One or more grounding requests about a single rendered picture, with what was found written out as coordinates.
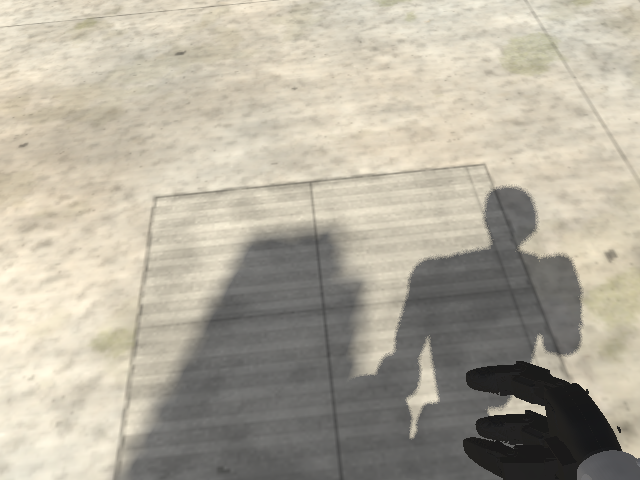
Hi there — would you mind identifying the robot right hand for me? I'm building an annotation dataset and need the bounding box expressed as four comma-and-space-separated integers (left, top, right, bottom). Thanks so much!
463, 361, 622, 480

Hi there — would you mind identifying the right robot forearm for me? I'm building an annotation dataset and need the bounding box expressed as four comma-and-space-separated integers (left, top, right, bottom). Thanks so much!
577, 450, 640, 480

